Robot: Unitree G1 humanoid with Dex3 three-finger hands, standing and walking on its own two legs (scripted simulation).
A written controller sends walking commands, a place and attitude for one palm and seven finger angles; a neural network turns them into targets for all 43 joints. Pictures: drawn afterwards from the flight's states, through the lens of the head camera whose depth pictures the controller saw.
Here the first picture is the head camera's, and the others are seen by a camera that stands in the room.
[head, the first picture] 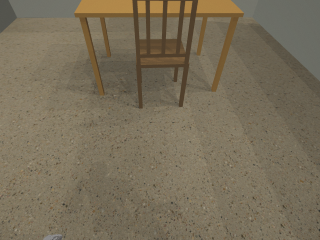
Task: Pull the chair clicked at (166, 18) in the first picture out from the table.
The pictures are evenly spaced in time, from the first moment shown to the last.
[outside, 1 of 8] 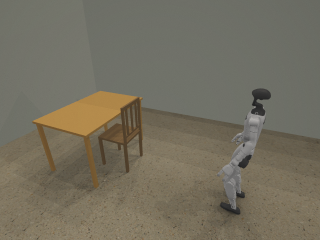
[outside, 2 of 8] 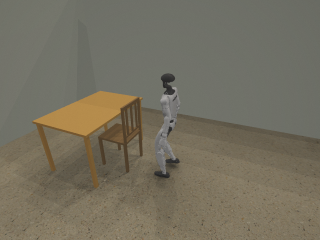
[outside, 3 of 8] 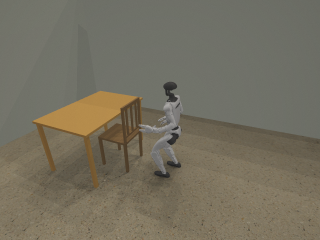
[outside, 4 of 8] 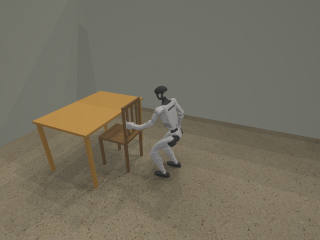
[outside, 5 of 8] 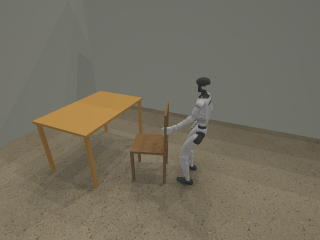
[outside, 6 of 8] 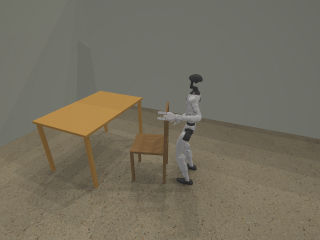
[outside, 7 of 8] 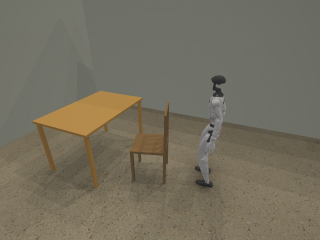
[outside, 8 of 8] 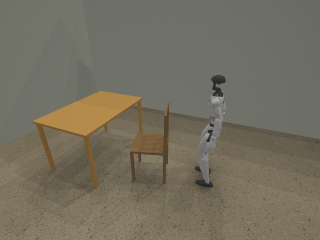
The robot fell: no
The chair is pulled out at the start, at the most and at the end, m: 0.00 0.48 0.47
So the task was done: yes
